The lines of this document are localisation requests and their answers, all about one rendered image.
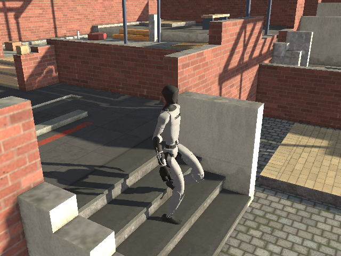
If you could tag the robot right hand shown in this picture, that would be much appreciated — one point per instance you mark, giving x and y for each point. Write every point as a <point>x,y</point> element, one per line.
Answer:
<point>165,171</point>

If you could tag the right robot forearm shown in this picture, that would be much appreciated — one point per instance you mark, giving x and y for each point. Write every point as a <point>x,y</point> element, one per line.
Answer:
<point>160,152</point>

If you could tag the right robot thigh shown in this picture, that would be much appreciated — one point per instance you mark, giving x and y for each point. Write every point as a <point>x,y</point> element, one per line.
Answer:
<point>176,173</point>

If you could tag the right robot shin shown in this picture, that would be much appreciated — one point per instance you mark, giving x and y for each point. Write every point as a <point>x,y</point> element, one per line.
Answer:
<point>174,202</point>

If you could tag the right robot upper arm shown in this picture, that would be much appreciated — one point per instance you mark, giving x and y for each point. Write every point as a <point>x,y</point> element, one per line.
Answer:
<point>162,121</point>

